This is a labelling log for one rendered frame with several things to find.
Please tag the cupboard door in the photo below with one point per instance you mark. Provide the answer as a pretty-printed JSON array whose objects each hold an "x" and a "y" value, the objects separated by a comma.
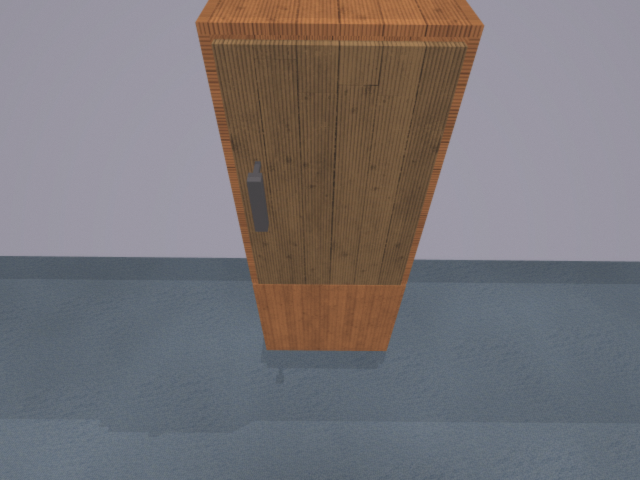
[{"x": 348, "y": 134}]

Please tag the handle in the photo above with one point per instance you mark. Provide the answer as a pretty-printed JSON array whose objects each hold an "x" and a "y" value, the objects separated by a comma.
[{"x": 257, "y": 199}]

